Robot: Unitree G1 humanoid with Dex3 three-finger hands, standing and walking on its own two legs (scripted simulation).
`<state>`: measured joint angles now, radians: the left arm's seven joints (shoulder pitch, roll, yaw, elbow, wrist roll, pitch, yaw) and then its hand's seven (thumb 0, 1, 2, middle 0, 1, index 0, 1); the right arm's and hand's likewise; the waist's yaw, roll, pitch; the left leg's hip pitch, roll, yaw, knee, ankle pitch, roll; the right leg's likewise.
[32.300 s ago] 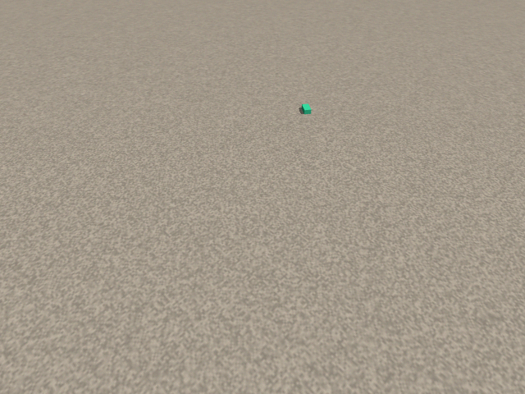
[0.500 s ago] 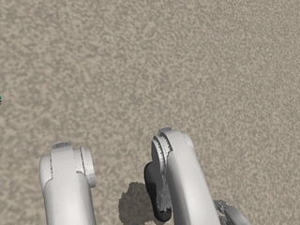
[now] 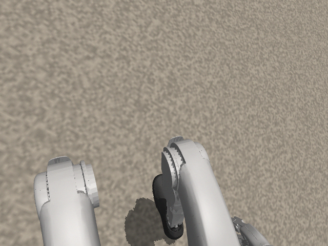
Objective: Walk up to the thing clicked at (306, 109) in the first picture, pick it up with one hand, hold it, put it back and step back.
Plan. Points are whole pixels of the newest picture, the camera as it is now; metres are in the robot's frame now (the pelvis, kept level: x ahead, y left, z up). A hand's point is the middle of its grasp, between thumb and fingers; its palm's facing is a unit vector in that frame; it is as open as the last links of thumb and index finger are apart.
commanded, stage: rise first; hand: left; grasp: from above
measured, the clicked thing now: out of the picture +0.46 +0.41 -0.30
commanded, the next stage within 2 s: none
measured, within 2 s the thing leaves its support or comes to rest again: neither
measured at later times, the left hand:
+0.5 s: hand out of the picture +0.40 +0.45 -0.18, palm faces -0.38 -0.23 -0.90, open 13.0 cm
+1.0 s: hand out of the picture +0.41 +0.45 -0.18, palm faces -0.37 -0.21 -0.90, open 13.0 cm
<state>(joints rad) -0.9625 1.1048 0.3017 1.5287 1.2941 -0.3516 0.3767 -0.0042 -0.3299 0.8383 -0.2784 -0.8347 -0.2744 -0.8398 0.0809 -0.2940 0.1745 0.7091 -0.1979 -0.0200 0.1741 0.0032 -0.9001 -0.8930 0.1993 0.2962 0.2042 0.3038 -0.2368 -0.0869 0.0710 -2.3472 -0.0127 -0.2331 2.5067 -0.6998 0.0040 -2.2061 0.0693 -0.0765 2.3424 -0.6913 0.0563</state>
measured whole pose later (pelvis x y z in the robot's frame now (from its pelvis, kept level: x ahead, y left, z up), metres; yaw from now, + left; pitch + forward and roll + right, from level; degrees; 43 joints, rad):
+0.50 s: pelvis +0.00 +0.00 +0.00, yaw -1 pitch +29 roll -16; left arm -0.97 1.16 0.30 1.53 1.29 -0.36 0.35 0.00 -0.34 0.85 -0.27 -0.85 -0.26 -0.85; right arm 0.08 -0.30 0.20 0.69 -0.20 -0.02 0.18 0.00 -0.90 -0.89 0.20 0.30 0.20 0.30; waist -0.25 -0.10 0.10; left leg -2.35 -0.01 -0.24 2.52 -0.69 0.01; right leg -2.20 0.07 -0.09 2.34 -0.68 0.06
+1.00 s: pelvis +0.00 +0.00 +0.00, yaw -1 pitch +28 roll -16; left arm -0.98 1.15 0.29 1.51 1.30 -0.35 0.35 0.00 -0.34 0.84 -0.27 -0.86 -0.27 -0.86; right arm 0.08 -0.30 0.20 0.68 -0.19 -0.03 0.19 0.00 -0.89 -0.89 0.20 0.30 0.20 0.30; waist -0.24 -0.10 0.09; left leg -2.36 -0.01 -0.24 2.52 -0.69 0.02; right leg -2.20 0.06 -0.09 2.34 -0.67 0.05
